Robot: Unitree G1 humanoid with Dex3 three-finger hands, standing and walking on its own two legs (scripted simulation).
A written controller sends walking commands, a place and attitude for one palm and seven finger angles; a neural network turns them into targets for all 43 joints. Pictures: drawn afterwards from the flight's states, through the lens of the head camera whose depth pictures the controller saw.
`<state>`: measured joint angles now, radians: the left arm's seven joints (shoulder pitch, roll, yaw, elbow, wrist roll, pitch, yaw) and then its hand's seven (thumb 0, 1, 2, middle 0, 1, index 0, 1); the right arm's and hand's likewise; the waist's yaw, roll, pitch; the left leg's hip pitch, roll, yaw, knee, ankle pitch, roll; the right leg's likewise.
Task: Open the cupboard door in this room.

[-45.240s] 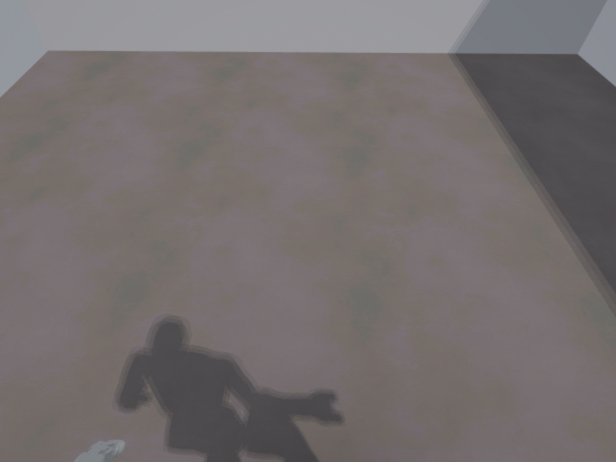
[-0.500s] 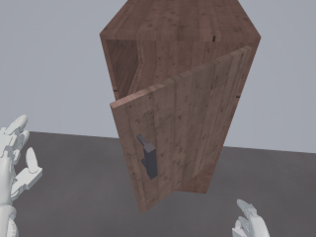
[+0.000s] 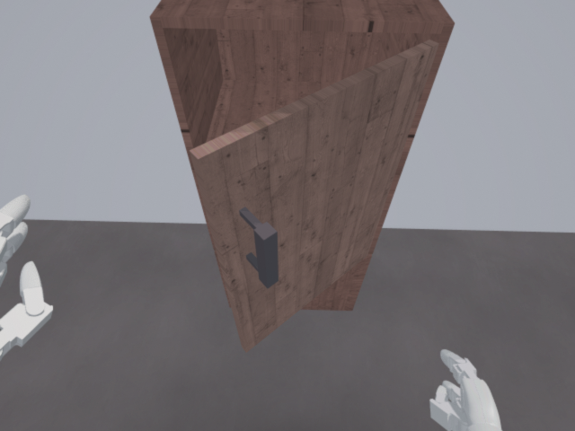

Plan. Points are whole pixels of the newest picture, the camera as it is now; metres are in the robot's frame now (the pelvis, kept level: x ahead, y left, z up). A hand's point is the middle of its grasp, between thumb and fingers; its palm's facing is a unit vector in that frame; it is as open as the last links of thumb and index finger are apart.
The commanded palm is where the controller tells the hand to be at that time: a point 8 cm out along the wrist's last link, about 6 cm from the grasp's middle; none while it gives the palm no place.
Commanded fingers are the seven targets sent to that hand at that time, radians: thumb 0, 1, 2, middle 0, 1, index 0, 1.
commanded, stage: step back with the hand held close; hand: left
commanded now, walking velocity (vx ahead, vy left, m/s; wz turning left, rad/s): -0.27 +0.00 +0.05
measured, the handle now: (258, 248) +0.34 +0.07 +0.07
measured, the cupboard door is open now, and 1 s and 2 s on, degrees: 41 41 41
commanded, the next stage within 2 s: stop stepping back and stand still in 0.68 s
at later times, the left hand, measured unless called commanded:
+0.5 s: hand out of the picture +0.08 +0.30 +0.16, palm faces +0.54 -0.73 -0.42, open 7.4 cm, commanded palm +0.02 +0.33 +0.18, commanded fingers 0.00 0.90 0.90 -0.20 -0.30 -0.20 -0.30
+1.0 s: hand out of the picture +0.00 +0.26 +0.16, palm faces +0.33 -0.81 -0.49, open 7.4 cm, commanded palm -0.04 +0.30 +0.18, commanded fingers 0.00 0.90 0.90 -0.20 -0.30 -0.20 -0.30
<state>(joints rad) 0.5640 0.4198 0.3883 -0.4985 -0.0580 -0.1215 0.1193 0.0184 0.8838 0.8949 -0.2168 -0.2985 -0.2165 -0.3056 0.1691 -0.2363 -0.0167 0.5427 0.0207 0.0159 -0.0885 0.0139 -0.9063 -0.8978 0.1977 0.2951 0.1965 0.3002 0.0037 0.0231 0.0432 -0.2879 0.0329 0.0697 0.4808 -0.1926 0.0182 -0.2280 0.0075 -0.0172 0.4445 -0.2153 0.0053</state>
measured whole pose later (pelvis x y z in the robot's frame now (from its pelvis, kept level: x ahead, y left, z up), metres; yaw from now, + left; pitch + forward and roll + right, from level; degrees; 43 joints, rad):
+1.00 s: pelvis -0.20 +0.01 -0.01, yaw -4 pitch +1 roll -2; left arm 0.61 0.47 0.45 -0.58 -0.08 -0.20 0.12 0.02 0.88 0.90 -0.22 -0.30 -0.22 -0.31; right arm 0.20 -0.19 0.03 0.64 0.00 -0.09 -0.04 0.01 -0.90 -0.90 0.20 0.30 0.20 0.30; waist 0.02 -0.01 -0.01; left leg -0.52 0.02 0.03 0.68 -0.20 0.00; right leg -0.05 0.04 0.01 0.46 -0.42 -0.01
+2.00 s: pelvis -0.29 +0.04 -0.01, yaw -1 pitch +0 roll -2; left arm 0.30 0.37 0.20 0.10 0.02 -0.08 0.03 0.01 0.89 0.90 -0.20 -0.30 -0.20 -0.30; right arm 0.14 -0.28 0.00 0.82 -0.02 -0.10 -0.01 0.01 -0.90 -0.90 0.20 0.30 0.20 0.30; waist 0.02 0.07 -0.02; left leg -0.39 -0.02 -0.03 0.54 -0.15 0.03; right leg -0.23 0.01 -0.03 0.52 -0.29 0.01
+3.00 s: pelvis -0.26 +0.01 +0.00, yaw +0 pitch -2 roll +0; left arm 0.28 0.12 0.02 1.14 0.00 0.00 0.03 0.02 0.92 0.90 -0.20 -0.30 -0.20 -0.30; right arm 0.28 -0.13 0.01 1.15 -0.02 0.01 -0.04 0.01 -0.91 -0.90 0.20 0.29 0.19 0.30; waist -0.01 0.00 0.04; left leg -0.26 -0.02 -0.05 0.45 -0.16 0.00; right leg -0.11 0.01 -0.05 0.44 -0.31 -0.02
